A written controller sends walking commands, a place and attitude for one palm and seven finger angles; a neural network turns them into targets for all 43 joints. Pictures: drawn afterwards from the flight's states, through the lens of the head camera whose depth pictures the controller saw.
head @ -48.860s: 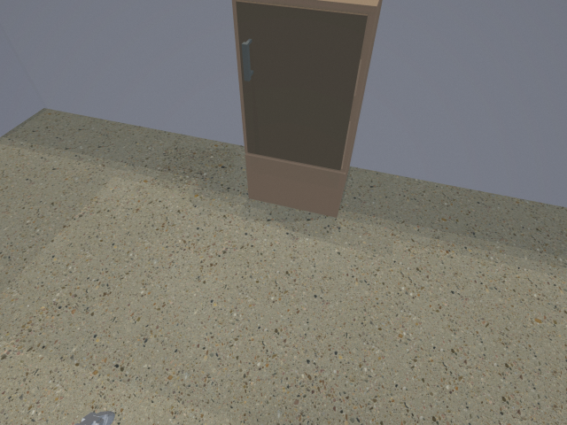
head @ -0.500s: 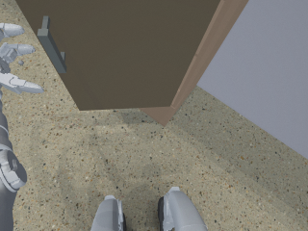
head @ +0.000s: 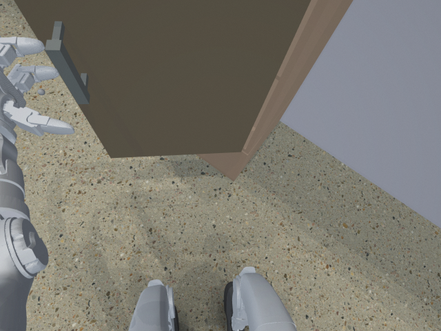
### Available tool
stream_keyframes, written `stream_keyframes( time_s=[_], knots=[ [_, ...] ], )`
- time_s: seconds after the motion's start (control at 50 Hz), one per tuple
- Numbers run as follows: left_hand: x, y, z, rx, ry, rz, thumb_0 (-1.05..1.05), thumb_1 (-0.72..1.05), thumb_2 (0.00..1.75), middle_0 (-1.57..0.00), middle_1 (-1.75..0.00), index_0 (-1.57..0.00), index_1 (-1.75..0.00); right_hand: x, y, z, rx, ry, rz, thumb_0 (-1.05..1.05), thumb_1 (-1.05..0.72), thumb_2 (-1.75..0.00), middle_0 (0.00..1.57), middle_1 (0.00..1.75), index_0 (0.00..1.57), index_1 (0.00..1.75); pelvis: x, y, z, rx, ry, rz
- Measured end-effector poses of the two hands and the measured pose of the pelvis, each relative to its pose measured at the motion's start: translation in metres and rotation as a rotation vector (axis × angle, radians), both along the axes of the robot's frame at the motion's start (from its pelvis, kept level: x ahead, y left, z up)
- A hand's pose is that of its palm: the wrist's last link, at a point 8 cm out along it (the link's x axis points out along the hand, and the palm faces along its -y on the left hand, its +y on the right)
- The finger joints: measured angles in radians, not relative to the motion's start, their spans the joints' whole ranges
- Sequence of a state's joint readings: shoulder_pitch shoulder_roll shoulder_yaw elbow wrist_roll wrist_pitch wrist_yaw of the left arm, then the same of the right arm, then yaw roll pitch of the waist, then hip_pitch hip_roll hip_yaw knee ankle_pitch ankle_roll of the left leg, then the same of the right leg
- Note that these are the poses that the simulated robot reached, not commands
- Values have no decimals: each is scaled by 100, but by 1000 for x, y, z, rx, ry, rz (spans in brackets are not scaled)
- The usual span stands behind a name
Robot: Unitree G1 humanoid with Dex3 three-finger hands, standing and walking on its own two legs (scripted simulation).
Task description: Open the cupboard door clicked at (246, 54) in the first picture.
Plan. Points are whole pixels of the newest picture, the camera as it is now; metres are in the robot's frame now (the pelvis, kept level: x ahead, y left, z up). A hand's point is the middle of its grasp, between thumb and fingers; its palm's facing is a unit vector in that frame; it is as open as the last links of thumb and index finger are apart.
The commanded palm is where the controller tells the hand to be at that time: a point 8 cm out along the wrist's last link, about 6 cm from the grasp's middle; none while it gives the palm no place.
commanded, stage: slide the fingers in behind the handle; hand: left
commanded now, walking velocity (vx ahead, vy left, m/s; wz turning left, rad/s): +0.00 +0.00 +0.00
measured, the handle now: (72, 66) +0.55 +0.22 +0.06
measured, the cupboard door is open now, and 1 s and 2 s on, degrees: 42 42 42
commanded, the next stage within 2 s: close the thumb around the handle in 1.18 s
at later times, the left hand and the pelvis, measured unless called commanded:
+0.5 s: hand (67, 91) +0.50 +0.22 +0.06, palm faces +0.02 -1.00 -0.03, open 14.0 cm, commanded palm +0.48 +0.26 +0.06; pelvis +0.00 +0.00 +0.00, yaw +0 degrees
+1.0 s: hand (83, 90) +0.50 +0.20 +0.06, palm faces +0.05 -1.00 -0.03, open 13.9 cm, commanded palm +0.48 +0.24 +0.06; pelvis +0.00 -0.01 +0.00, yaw +0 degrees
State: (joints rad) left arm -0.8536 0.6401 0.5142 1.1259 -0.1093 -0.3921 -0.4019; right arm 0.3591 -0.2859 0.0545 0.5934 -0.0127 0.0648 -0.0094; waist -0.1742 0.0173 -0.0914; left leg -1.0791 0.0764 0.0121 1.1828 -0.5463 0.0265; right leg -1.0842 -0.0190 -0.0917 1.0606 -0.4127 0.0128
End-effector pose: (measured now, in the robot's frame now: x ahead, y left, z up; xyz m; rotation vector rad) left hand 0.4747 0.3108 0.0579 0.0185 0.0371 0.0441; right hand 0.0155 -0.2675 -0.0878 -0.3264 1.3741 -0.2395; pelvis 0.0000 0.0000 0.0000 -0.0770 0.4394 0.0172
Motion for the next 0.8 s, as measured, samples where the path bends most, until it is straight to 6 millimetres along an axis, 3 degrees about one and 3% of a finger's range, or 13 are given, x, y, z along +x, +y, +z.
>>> stream_keyframes(
  time_s=[0.18, 0.3, 0.8],
  knots=[
    [-3, -18, 11, -1, -11, -36, -1, -50, 30, -30, -120, -29, -120, 8, 7, -1, 34, -15, 0, 1, -90, -90, 21, 30, 20, 30, 4, 1, 6, 4, -16, 4],
    [0, -29, 5, -15, 22, -17, -1, -50, 30, -30, -120, -30, -121, 13, 8, -1, 42, -45, 4, 1, -90, -90, 21, 30, 20, 30, 4, -1, 6, 10, -23, 5],
    [3, -60, 7, 10, -26, -26, -1, -50, 30, -30, -120, -30, -121, 5, 2, -6, 54, -25, -6, 1, -90, -90, 21, 30, 20, 30, 4, -5, 5, 20, -20, 3]
  ],
)
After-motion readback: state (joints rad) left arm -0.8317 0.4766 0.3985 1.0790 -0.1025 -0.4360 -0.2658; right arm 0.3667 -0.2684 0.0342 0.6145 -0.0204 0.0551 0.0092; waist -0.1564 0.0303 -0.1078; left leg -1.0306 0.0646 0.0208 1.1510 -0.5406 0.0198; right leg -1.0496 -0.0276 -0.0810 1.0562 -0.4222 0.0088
